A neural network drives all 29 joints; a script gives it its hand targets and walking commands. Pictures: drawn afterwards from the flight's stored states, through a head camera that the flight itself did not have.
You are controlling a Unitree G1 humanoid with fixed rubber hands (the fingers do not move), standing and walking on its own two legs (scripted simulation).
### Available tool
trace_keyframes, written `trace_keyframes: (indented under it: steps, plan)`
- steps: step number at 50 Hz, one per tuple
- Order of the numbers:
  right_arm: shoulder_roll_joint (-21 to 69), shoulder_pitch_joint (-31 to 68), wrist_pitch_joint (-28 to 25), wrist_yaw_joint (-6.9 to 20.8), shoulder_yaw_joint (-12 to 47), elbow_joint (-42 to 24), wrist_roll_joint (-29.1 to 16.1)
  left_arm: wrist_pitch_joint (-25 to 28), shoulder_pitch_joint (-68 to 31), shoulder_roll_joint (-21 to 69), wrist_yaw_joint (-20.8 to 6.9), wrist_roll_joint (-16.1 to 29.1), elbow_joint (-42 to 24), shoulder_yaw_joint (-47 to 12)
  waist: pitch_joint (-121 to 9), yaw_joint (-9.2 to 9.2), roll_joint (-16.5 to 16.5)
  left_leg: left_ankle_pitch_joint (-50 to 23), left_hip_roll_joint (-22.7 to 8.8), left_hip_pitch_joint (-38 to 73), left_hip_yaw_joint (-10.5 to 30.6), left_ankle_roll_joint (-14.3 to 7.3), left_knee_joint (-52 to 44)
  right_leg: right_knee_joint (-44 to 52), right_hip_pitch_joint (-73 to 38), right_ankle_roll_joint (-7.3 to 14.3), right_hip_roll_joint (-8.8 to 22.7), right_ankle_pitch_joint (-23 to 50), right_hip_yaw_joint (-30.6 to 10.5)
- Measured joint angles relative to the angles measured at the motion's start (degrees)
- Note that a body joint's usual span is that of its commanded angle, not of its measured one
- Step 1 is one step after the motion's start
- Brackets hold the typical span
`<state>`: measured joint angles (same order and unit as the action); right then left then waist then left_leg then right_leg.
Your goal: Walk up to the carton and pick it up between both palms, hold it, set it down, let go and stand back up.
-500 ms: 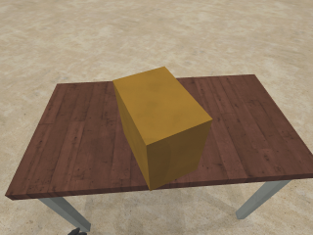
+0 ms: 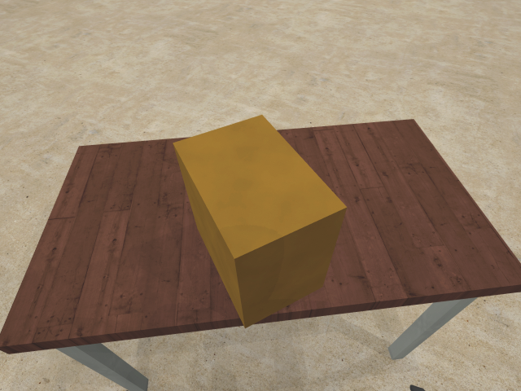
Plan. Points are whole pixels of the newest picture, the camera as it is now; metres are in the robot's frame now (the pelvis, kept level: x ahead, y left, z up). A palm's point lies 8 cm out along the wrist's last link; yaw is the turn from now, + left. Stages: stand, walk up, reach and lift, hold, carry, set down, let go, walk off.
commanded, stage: walk up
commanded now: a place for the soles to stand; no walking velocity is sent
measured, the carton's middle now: (253, 220) +0.40 +0.03 +0.02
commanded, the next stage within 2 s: stand in 0.18 s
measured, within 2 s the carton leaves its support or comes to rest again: neither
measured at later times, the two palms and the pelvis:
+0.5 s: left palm out of the picture +0.12 +0.25 -0.11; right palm out of the picture +0.08 -0.27 -0.13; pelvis -0.02 +0.00 -0.02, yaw +0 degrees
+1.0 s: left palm out of the picture +0.14 +0.22 -0.06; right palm out of the picture +0.14 -0.25 -0.08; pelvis -0.01 -0.03 +0.01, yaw +3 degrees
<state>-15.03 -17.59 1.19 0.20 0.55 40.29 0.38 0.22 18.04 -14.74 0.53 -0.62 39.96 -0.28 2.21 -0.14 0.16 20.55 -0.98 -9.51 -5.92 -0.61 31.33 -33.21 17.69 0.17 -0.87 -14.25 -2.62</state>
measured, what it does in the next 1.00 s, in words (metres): stands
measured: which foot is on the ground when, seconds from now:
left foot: down 0.00-1.00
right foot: down 0.00-1.00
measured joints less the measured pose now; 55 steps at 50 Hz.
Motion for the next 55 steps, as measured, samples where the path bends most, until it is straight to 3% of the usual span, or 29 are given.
trace_keyframes:
  steps: [19, 21, 24, 28, 32, 42, 55]
  plan:
    - [-0.68, -2.10, 0.18, 0.04, 0.23, 2.45, 0.12, -0.25, -0.05, 0.04, 0.17, -0.07, 0.43, 0.25, -0.25, 0.51, -0.06, -0.11, -0.75, 0.73, -2.39, 0.18, -0.62, 0.15, 0.52, 0.06, -1.21, 0.89, -2.45]
    - [0.16, 0.43, -2.99, 1.58, -3.14, 6.52, 2.75, -6.51, -3.66, -0.61, 0.50, 1.12, 0.77, -0.59, -0.52, 0.95, 0.29, 1.06, -0.89, -3.30, -1.19, 0.18, 3.35, -2.95, 3.66, 1.66, -0.02, -0.88, 0.28]
    - [0.58, 6.21, -5.14, 3.27, -6.43, 9.02, 3.81, -17.78, -10.82, -0.84, 0.52, 0.66, -2.56, 0.09, 2.27, 0.70, 0.55, 3.85, -1.43, -7.84, 0.01, 0.20, 10.64, -8.14, 6.95, 0.62, 0.62, -2.06, 2.33]
    - [0.79, 11.32, -6.47, 3.81, -7.20, 7.28, 2.17, -22.88, -13.98, 0.67, -0.15, -1.56, -11.55, 1.54, 5.91, 0.47, 1.01, 4.25, -2.48, -6.53, 0.80, 0.40, 12.12, -7.98, 4.73, 0.28, 0.00, -1.91, 3.60]
    - [0.86, 11.47, -6.70, 4.29, -5.41, 4.67, 1.28, -22.41, -12.89, 2.71, 0.29, -2.94, -15.23, 2.25, 5.70, 0.84, 0.37, 1.62, -2.18, -1.96, 1.59, 1.32, 6.55, -3.00, -0.10, 1.22, 0.09, -0.32, 4.46]
    - [2.95, 7.89, -6.09, 3.88, -3.99, 0.87, 0.89, -18.27, -10.27, 3.09, 2.18, -1.43, -13.86, 3.39, 3.38, 0.77, -0.65, -2.03, -2.07, 1.73, 3.41, 2.53, -0.94, 2.92, -3.96, 2.39, 0.02, 1.53, 6.31]
    - [4.35, 5.91, -12.48, 4.73, -2.97, 1.01, -1.23, -7.92, -6.22, 3.80, 4.71, 0.69, -15.10, 1.97, 2.58, -0.19, -0.75, -4.70, -1.91, 3.81, 3.99, 2.80, -7.04, 8.39, -6.10, 2.53, -0.14, 3.50, 6.74]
